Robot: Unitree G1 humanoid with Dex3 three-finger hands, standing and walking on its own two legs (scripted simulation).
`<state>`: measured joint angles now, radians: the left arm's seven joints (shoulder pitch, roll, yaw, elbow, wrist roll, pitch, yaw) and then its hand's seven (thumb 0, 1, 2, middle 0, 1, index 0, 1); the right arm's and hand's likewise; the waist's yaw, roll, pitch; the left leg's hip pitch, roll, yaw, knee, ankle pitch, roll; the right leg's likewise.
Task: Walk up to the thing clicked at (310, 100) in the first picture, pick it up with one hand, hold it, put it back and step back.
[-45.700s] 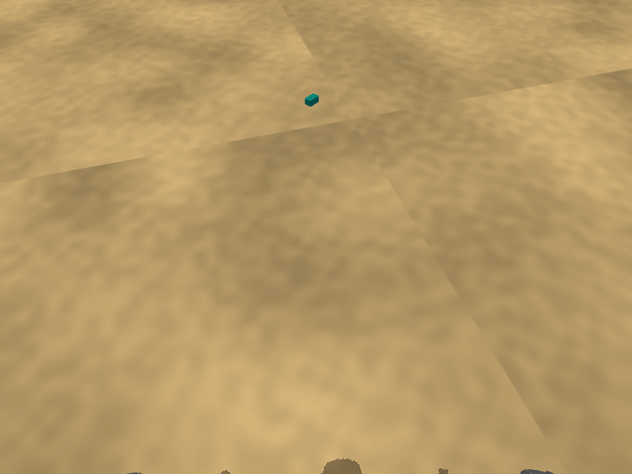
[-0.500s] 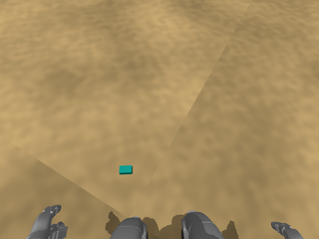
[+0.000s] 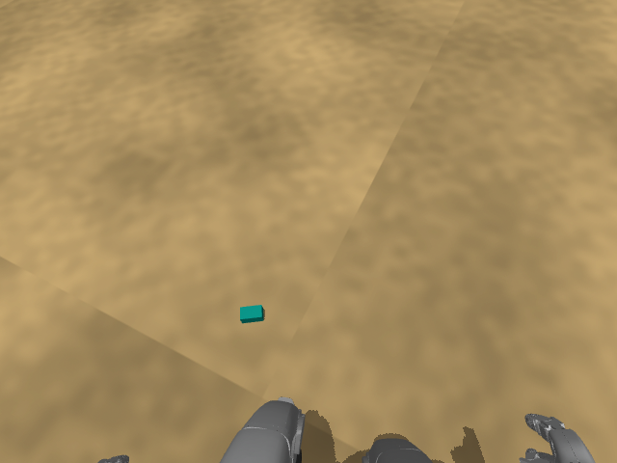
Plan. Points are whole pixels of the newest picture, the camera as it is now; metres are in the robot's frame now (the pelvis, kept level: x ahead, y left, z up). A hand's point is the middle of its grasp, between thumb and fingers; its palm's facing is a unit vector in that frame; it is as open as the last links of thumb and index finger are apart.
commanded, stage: step back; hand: left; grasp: from above
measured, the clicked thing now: (251, 314) +0.57 +0.28 -0.74
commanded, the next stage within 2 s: none
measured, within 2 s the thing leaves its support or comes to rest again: neither
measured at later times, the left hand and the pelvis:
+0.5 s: hand out of the picture -0.06 +0.28 -0.15, palm faces +0.09 -0.93 -0.35, open 7.4 cm; pelvis -0.15 +0.01 +0.01, yaw +4 degrees
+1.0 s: hand out of the picture -0.23 +0.26 -0.13, palm faces +0.08 -0.88 -0.46, open 7.4 cm; pelvis -0.32 -0.02 -0.01, yaw +6 degrees
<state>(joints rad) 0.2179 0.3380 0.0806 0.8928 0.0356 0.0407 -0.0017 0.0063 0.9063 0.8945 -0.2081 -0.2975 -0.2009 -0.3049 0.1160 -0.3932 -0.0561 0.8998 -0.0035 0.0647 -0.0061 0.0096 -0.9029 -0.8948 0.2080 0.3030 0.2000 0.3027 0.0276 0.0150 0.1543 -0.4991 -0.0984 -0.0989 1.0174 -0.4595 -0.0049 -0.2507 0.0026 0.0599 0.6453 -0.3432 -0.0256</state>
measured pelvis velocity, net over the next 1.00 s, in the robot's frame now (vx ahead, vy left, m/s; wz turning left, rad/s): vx -0.32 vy -0.02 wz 0.10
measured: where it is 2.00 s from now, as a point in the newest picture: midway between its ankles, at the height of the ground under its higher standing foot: outside the picture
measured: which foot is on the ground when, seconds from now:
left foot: up 0.00-0.24, down 0.26-0.72, up 0.74-1.00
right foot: down 0.00-0.28, up 0.30-0.64, down 0.66-1.00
